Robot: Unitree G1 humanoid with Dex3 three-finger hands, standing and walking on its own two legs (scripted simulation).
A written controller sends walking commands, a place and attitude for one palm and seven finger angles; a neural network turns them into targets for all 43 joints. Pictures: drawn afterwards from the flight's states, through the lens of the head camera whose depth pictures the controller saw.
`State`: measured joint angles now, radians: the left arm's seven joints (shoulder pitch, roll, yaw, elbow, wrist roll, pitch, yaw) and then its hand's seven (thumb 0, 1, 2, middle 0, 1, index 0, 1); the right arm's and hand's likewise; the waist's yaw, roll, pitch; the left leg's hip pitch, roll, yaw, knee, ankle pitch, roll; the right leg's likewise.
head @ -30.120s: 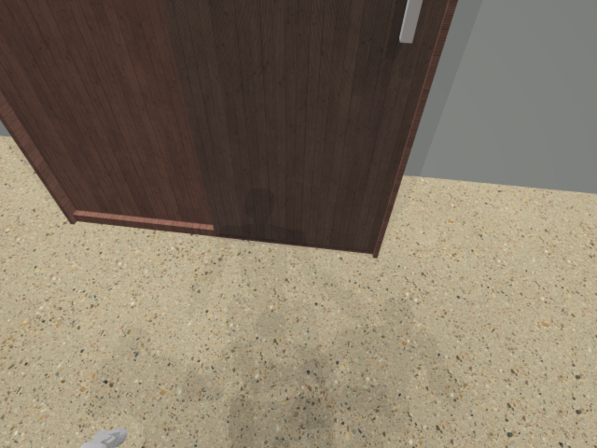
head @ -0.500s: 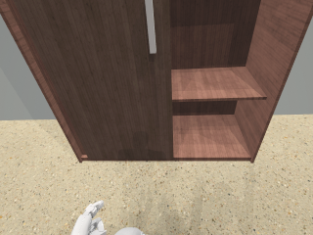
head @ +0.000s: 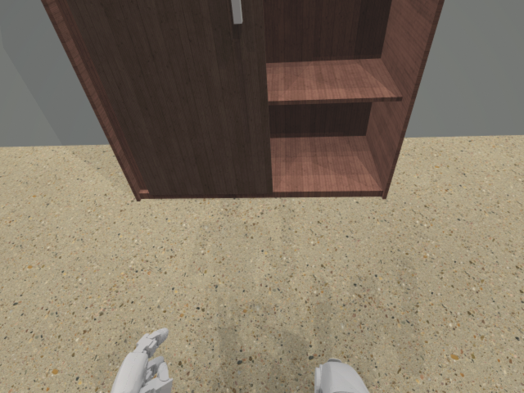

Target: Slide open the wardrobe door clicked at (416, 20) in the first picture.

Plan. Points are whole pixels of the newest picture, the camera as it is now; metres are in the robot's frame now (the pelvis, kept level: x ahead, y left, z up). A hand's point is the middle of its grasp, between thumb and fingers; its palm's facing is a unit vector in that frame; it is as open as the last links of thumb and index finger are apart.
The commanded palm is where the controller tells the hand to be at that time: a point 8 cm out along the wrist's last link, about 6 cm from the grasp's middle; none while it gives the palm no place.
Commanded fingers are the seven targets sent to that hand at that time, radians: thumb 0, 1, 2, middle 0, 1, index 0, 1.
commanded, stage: stop stepping back and stand still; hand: right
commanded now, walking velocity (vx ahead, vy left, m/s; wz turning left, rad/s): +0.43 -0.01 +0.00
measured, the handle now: out of the picture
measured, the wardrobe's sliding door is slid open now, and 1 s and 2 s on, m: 0.58 0.58 0.58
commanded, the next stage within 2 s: let the arm hang, fingers relaxed in 1.54 s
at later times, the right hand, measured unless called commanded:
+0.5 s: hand out of the picture -0.10 -0.29 +0.23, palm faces +0.51 +0.75 -0.42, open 7.4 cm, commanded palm -0.14 -0.33 +0.20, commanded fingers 0.00 -0.90 -0.90 0.20 0.30 0.20 0.30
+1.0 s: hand out of the picture -0.29 -0.30 +0.21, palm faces +0.49 +0.74 -0.46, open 7.4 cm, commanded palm -0.34 -0.33 +0.20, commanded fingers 0.00 -0.90 -0.90 0.20 0.30 0.20 0.30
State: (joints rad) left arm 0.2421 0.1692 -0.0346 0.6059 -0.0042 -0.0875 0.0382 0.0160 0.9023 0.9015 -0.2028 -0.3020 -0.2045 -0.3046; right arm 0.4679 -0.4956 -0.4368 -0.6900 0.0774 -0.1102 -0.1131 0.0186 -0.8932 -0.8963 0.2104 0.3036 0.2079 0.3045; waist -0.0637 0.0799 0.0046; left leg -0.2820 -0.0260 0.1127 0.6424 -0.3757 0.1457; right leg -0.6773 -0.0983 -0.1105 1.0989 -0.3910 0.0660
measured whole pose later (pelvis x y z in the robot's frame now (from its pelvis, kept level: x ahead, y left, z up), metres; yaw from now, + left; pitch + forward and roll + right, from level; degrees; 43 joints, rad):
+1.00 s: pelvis -0.49 -0.03 +0.03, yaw +0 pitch -1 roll -3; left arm 0.23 0.23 0.02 0.70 -0.02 -0.10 0.07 0.02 0.91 0.90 -0.20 -0.30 -0.20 -0.30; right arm 0.49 -0.40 -0.44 -0.41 0.07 -0.16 -0.14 0.01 -0.89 -0.90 0.21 0.30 0.21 0.31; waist -0.03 0.00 -0.01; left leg -0.33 0.01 0.08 0.49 -0.26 0.07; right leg -0.56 -0.04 -0.07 1.09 -0.32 0.03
